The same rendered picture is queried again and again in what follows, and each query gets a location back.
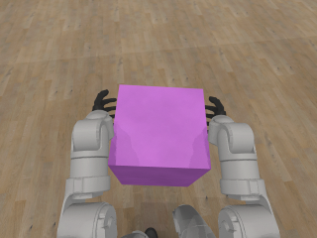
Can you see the robot left foot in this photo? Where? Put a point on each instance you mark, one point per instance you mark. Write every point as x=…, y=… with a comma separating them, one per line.
x=151, y=233

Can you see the left robot forearm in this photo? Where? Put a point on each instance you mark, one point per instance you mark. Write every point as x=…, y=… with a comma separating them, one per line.
x=89, y=153

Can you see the left robot hand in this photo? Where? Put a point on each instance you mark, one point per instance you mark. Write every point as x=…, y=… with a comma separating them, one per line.
x=99, y=102

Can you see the carton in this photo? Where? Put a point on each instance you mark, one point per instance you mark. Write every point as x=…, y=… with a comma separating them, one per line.
x=160, y=136

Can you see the right robot hand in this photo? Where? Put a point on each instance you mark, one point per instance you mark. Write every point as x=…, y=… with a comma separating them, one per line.
x=218, y=109

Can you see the robot right thigh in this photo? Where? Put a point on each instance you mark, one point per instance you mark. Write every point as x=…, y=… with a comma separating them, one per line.
x=189, y=223

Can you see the right robot upper arm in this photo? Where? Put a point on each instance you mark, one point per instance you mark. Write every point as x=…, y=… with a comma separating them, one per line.
x=246, y=221

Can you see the right robot forearm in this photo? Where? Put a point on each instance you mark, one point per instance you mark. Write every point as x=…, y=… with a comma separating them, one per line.
x=238, y=156

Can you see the left robot upper arm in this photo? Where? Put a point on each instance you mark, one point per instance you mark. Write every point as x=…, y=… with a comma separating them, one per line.
x=88, y=220

